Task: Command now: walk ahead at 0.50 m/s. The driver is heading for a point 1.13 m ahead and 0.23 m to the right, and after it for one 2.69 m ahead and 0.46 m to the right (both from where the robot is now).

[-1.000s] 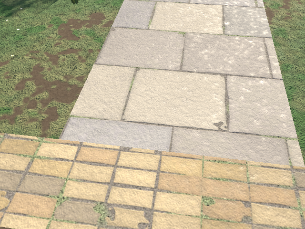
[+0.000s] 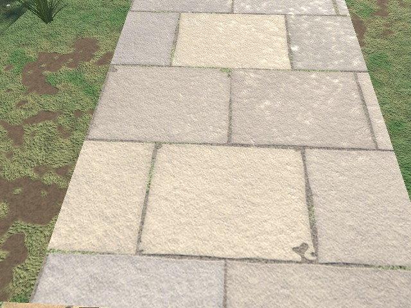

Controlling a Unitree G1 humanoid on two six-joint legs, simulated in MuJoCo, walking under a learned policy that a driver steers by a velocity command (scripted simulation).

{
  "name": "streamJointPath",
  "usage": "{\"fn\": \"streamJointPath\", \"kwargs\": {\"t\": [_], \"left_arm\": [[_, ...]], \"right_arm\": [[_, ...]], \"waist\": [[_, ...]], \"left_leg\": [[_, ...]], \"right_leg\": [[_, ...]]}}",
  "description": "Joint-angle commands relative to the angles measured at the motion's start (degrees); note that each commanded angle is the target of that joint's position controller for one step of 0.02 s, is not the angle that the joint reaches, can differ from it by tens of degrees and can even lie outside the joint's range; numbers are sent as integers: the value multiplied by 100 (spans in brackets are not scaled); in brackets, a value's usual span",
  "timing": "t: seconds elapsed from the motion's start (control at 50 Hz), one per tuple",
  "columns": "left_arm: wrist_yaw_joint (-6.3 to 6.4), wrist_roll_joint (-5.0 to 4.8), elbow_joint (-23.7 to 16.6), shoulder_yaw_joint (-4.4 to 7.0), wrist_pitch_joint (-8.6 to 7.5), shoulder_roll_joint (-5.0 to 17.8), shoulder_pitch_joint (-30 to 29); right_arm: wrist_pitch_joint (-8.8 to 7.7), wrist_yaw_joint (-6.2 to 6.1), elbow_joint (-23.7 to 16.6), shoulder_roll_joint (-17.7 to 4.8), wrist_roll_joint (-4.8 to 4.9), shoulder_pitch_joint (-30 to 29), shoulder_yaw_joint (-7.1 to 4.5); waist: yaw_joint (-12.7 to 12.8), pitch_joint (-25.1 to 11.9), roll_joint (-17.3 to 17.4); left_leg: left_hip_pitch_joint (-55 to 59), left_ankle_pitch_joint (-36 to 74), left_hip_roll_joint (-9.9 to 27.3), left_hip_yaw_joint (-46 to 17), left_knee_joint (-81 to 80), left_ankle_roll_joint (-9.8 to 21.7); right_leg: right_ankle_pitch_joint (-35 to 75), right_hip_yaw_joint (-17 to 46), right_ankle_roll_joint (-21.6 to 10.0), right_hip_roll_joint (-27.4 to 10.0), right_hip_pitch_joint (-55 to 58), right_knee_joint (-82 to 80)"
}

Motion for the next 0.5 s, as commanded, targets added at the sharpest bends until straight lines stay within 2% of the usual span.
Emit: {"fn": "streamJointPath", "kwargs": {"t": [0.02,0.04,0.06,0.08,0.1,0.12,0.14,0.16,0.18,0.2,0.22,0.26,0.32,0.4,0.46,0.5], "left_arm": [[-55,-19,-355,215,-118,749,98],[-26,-16,-75,360,-117,991,1018],[26,44,168,493,-104,1420,2139],[4,75,339,594,-66,1889,2584],[-4,51,300,422,-70,1266,2531],[16,52,195,335,-90,1024,1993],[25,82,72,282,-97,880,1503],[6,119,37,237,-107,722,1208],[-6,169,45,195,-128,596,1098],[-25,169,83,187,-136,553,1105],[-25,143,134,196,-154,592,1178],[20,121,231,243,-172,767,1336],[117,104,347,263,-117,844,1589],[180,51,496,268,-74,910,1920],[190,19,678,285,-12,930,2228],[213,3,759,313,52,959,2302]], "right_arm": [[67,-37,-195,-1038,0,-72,-222],[106,-32,-231,-932,-34,-138,-178],[107,-34,-374,-722,-132,-69,-71],[-30,48,-398,117,-129,692,169],[-184,71,-318,-446,15,397,56],[-284,90,-511,-844,167,-197,-51],[-316,55,-587,-836,165,-543,-48],[-292,20,-604,-781,68,-726,-80],[-220,12,-590,-702,23,-636,-103],[-143,13,-563,-559,10,-544,-92],[-78,8,-548,-442,0,-493,-80],[0,-7,-643,-383,-38,-726,-75],[1,2,-862,-377,-87,-1371,-83],[-59,72,-1062,-271,-49,-2167,-30],[-86,147,-1220,-288,-7,-2620,-5],[-123,217,-1337,-350,9,-2802,-10]], "waist": [[532,40,611],[967,-518,556],[1321,-1418,73],[935,-2181,-1518],[1119,-2198,-1069],[1046,-1291,-766],[877,-852,-271],[722,-479,-35],[527,-409,-159],[441,-359,-200],[387,-303,-186],[360,-107,-115],[499,88,-68],[743,260,-114],[878,405,-125],[857,453,-144]], "left_leg": [[30,3617,1757,-649,642,786],[-215,4314,1447,-417,1721,643],[-1330,3197,1095,-151,3474,444],[-3733,-442,-38,-131,5580,41],[-4426,-1402,102,-976,6357,127],[-4822,-982,418,-935,6492,241],[-4648,-434,742,-770,6260,254],[-4426,-90,931,-699,5868,222],[-4052,149,1094,-739,5603,209],[-3845,257,1126,-717,5429,180],[-3787,309,1147,-671,5263,141],[-4039,608,1198,-618,4821,37],[-4437,1500,1189,-570,3795,-92],[-4103,2458,932,-314,2479,-101],[-4181,2408,840,-300,2034,-40],[-4287,2106,821,-355,1824,84]], "right_leg": [[-571,-172,-261,226,634,-216],[-536,-317,-430,405,1858,-272],[-472,648,-793,-457,3690,-76],[-1630,3494,-1770,-1782,5728,-728],[-2189,4223,-1697,-1790,5729,-1325],[-1892,3317,-1397,-1605,4993,-1384],[-1227,2566,-1259,-1393,4156,-1494],[-657,2026,-1177,-1172,3428,-1668],[-394,1667,-1098,-1003,3012,-1832],[-295,1486,-1105,-912,2785,-1994],[-139,1309,-1149,-871,2640,-2111],[98,1056,-1213,-872,2511,-2300],[119,741,-1139,-782,2635,-2442],[-52,318,-945,-584,2677,-2507],[-58,315,-934,-777,3175,-2366],[134,365,-887,-977,3612,-2149]]}}
Velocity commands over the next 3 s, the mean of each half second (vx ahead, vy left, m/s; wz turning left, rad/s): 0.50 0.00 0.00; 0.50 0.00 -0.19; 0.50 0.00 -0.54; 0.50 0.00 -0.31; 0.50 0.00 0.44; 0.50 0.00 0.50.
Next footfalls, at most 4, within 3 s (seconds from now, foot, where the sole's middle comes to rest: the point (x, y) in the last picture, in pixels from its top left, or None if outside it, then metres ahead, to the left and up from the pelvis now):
0.06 right None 0.22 -0.12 -0.77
0.60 left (168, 296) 0.52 0.12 -0.77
1.18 right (234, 213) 0.81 -0.13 -0.77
1.64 left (202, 146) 1.14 -0.04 -0.77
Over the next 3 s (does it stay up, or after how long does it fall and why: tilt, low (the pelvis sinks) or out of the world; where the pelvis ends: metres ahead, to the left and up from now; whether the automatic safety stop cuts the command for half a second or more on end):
stays up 1.58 -0.31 0.01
